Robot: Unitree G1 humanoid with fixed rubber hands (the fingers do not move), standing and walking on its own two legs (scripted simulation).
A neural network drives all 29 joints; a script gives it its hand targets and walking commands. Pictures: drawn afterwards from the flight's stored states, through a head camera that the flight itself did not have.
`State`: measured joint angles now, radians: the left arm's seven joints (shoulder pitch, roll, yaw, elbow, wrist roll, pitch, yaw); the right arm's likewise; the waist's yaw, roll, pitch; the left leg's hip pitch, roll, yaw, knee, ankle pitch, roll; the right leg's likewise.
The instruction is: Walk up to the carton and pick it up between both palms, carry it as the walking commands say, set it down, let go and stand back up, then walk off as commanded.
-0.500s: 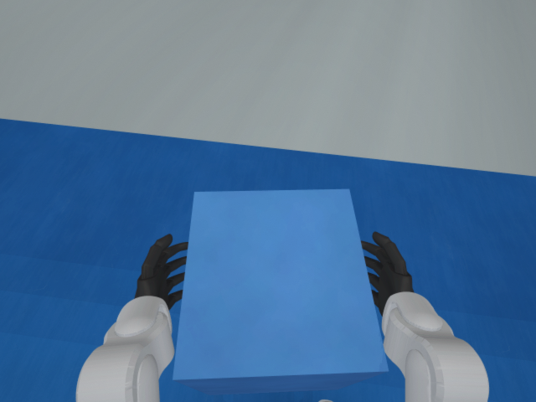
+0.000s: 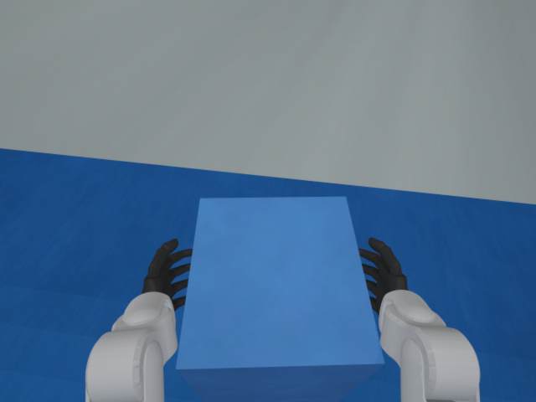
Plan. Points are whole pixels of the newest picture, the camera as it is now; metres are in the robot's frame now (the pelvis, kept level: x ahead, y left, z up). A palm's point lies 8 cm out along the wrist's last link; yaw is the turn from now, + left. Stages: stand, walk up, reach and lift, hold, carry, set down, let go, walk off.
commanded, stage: carry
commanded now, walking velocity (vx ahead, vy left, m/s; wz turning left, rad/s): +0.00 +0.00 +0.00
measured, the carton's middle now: (274, 307) +0.26 +0.00 +0.02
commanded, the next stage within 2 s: none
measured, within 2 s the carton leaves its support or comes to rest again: neither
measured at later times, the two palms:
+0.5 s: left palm (138, 328) +0.21 +0.16 +0.09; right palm (382, 323) +0.20 -0.13 +0.09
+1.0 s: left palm (153, 323) +0.22 +0.15 +0.07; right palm (381, 319) +0.22 -0.14 +0.07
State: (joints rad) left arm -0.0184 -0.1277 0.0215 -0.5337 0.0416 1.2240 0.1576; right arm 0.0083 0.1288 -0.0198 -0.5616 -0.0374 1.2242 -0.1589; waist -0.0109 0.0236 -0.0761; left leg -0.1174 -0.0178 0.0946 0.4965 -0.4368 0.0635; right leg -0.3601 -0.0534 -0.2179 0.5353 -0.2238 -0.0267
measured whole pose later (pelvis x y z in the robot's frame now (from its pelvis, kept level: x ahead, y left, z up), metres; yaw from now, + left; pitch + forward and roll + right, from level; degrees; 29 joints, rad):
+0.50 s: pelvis -0.03 +0.02 +0.00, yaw +0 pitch +1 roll -1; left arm -0.05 -0.13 0.03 -0.43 0.05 1.22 0.15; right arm -0.02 0.13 -0.04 -0.47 -0.05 1.22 -0.15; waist 0.00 0.00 -0.09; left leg -0.13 -0.06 0.11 0.50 -0.40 0.10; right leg -0.37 -0.10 -0.20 0.53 -0.17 -0.01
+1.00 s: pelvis -0.04 +0.01 +0.00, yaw +0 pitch +2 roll -1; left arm -0.12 -0.13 0.08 -0.19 0.10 1.02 0.12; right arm -0.09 0.13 -0.07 -0.22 -0.10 1.03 -0.11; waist 0.00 0.01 -0.09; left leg -0.17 -0.05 0.11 0.52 -0.39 0.09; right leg -0.39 -0.08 -0.21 0.51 -0.14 -0.02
